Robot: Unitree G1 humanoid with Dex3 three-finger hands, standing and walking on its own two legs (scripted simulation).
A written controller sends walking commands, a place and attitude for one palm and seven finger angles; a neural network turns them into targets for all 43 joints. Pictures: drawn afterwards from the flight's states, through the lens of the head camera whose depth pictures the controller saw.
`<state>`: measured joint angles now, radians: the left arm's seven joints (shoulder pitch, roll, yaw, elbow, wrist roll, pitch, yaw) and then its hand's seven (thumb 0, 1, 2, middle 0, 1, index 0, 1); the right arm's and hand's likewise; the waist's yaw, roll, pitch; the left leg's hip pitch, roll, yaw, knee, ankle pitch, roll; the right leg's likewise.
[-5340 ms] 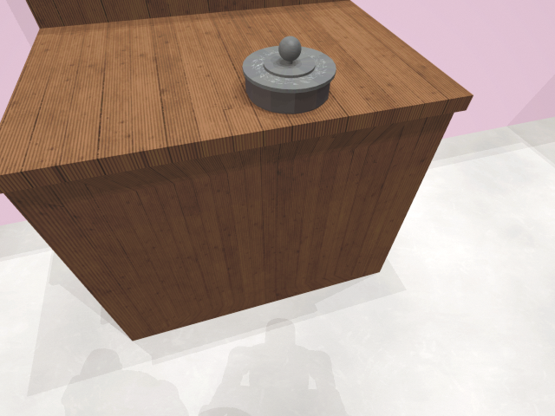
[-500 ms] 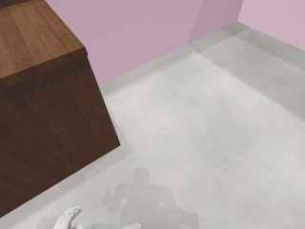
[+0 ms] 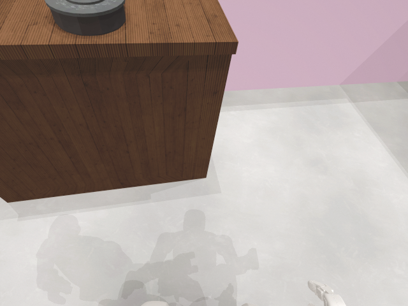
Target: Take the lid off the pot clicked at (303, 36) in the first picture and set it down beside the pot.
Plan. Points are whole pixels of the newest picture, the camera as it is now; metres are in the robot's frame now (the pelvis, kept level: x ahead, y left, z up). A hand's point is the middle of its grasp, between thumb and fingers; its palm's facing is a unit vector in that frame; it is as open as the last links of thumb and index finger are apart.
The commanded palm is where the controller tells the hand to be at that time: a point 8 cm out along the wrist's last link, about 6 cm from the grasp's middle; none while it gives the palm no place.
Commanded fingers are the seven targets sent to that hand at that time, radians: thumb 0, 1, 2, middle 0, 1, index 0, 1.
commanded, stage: turn to face it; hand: left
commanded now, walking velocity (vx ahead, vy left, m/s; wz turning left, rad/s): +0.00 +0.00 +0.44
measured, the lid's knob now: out of the picture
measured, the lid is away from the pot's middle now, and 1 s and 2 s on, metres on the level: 0.00 0.00 0.00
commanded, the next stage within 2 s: take the last steps up to it in 0.48 s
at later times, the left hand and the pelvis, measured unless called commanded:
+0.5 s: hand out of the picture +0.09 +0.20 -0.14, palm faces +0.18 -0.94 -0.29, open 7.4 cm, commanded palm none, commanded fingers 0.00 0.90 0.90 -0.20 -0.30 -0.20 -0.30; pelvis +0.01 -0.02 +0.01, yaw +10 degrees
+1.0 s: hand out of the picture -0.11 +0.15 -0.14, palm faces +0.42 -0.88 -0.23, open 7.3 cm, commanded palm none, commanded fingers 0.00 0.90 0.90 -0.20 -0.30 -0.20 -0.30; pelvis +0.03 +0.01 +0.02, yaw +18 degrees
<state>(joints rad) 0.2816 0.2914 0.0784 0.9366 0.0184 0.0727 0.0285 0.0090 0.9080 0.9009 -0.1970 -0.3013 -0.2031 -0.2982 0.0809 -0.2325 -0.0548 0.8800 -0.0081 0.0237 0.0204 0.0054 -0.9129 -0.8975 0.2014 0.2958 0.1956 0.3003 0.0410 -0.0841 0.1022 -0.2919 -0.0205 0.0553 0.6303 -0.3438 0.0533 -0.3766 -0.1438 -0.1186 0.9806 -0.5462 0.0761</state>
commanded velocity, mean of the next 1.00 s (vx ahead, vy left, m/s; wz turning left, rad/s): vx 0.13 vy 0.03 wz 0.20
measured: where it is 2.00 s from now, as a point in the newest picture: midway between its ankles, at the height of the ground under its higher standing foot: (162, 259)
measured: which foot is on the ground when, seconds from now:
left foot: down 0.00-0.50, up 0.52-1.00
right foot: up 0.00-0.48, down 0.50-1.00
